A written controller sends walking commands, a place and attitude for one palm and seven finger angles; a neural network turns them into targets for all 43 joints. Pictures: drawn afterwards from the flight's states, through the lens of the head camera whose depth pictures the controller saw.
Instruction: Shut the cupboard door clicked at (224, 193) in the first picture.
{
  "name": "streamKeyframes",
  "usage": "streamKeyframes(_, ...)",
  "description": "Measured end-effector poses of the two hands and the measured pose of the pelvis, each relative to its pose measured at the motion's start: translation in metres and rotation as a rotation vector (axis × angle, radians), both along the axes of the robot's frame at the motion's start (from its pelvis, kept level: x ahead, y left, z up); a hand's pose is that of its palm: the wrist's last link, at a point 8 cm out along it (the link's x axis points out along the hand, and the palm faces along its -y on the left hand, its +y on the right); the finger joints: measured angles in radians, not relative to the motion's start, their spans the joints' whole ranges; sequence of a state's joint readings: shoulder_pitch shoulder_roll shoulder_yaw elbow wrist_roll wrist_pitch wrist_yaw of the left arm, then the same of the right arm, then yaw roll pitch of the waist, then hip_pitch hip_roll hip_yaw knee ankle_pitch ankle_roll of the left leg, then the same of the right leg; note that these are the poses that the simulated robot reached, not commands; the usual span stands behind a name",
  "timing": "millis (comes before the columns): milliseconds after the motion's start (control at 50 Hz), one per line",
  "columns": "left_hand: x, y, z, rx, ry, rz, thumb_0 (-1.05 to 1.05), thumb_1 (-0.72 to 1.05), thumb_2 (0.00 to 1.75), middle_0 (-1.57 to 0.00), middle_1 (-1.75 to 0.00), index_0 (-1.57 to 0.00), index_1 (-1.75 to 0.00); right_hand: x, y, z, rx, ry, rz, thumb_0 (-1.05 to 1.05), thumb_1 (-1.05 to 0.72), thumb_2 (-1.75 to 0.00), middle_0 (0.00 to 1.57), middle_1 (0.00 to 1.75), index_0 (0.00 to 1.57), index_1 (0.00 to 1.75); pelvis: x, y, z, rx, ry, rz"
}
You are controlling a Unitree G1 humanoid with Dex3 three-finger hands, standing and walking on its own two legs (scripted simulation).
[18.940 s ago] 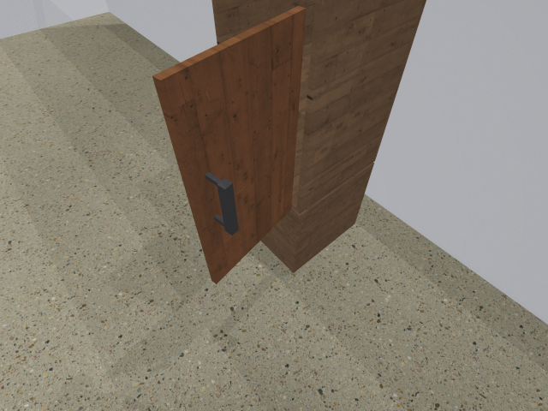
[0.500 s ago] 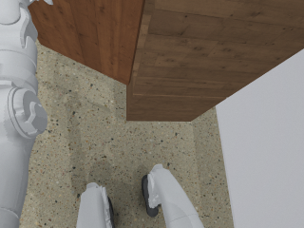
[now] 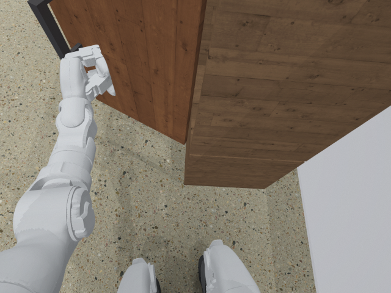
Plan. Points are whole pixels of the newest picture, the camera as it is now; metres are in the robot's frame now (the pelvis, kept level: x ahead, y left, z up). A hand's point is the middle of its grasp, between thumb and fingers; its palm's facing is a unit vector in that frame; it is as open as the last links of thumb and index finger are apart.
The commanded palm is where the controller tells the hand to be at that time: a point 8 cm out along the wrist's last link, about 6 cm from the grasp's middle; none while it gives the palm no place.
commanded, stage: pull the fist back off the door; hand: left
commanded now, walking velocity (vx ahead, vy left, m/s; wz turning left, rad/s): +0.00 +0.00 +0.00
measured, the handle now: (60, 28) +0.66 +0.21 +0.06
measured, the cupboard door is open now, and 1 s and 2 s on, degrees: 64 64 64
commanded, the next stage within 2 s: draw the hand back to the body in 0.18 s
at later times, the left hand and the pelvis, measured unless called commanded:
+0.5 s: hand (97, 95) +0.47 +0.12 +0.08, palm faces +0.04 -1.00 -0.06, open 3.1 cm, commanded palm +0.42 +0.18 +0.10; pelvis -0.01 -0.01 +0.01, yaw +0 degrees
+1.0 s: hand (4, 164) +0.32 +0.20 +0.16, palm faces +0.18 -0.96 -0.21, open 3.1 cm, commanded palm +0.28 +0.25 +0.18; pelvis +0.01 +0.00 +0.08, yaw +2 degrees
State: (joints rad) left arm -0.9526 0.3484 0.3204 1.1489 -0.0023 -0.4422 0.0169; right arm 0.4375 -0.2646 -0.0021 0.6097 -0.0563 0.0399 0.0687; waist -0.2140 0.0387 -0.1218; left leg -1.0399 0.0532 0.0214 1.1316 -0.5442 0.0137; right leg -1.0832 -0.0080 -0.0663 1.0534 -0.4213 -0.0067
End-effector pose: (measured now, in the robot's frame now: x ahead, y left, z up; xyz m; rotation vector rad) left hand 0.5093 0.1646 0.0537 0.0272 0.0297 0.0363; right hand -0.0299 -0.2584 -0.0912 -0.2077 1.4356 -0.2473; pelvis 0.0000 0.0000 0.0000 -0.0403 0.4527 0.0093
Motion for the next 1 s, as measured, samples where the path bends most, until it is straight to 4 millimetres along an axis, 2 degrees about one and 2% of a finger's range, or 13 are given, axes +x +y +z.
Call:
streamKeyframes(160,-0.031,-0.001,0.001,0.007,-0.030,-0.013,0.02,0.90,0.90,-1.30,-1.50,-1.30,-1.50,0.060,-0.009,-0.007,-0.008,-0.129,0.067,0.01,-0.91,-0.90,0.20,0.30,0.20,0.30,0.002,-0.002,0.003,0.008,-0.034,0.016)
streamKeyframes(260,-0.037,-0.008,0.006,0.009,-0.029,-0.017,0.02,0.90,0.90,-1.30,-1.50,-1.30,-1.50,0.080,-0.005,-0.013,0.008,-0.183,0.094,0.01,-0.91,-0.90,0.20,0.30,0.20,0.30,-0.002,-0.004,0.001,0.012,-0.050,0.025)
streamKeyframes(360,-0.033,-0.012,0.010,0.012,-0.036,-0.011,0.02,0.90,0.89,-1.30,-1.50,-1.30,-1.50,0.078,-0.001,-0.018,0.020,-0.202,0.091,0.01,-0.91,-0.90,0.20,0.30,0.20,0.30,-0.008,-0.005,-0.002,0.016,-0.049,0.024)
streamKeyframes(420,-0.038,-0.005,0.018,0.009,-0.067,0.001,0.02,0.89,0.89,-1.30,-1.50,-1.30,-1.50,0.069,0.002,-0.017,0.034,-0.201,0.059,0.01,-0.91,-0.90,0.20,0.30,0.20,0.30,-0.009,-0.006,0.001,0.022,-0.056,0.006)
streamKeyframes(540,-0.078,0.020,0.035,0.031,-0.037,0.007,0.02,0.90,0.89,-1.29,-1.50,-1.29,-1.50,0.054,0.009,-0.002,0.076,-0.193,0.004,0.01,-0.91,-0.90,0.20,0.30,0.20,0.30,-0.004,-0.006,0.022,0.030,-0.126,-0.015)
streamKeyframes(640,-0.115,0.039,0.057,0.017,-0.055,0.026,0.02,0.90,0.89,-1.30,-1.50,-1.29,-1.50,0.062,0.006,0.018,0.057,-0.233,0.023,0.01,-0.91,-0.90,0.20,0.30,0.20,0.30,0.000,-0.006,0.040,0.028,-0.196,-0.001)
streamKeyframes(720,-0.138,0.047,0.077,0.019,-0.098,0.001,0.02,0.90,0.90,-1.30,-1.50,-1.30,-1.50,0.086,0.000,0.032,0.028,-0.317,0.052,0.01,-0.91,-0.90,0.20,0.30,0.20,0.30,0.002,-0.005,0.049,0.026,-0.243,0.011)
streamKeyframes(840,-0.170,0.059,0.089,0.036,-0.064,-0.014,0.01,0.90,0.89,-1.26,-1.46,-1.26,-1.46,0.138,-0.001,0.055,0.003,-0.488,0.095,0.01,-0.91,-0.90,0.20,0.30,0.20,0.30,0.004,-0.002,0.059,0.032,-0.308,0.013)
streamKeyframes(1000,-0.216,0.082,0.116,0.184,0.001,0.145,0.02,0.89,0.89,-1.10,-1.29,-1.10,-1.29,0.212,0.027,0.093,0.009,-0.663,0.154,0.01,-0.91,-0.90,0.20,0.30,0.20,0.30,0.014,0.003,0.078,0.042,-0.410,0.022)
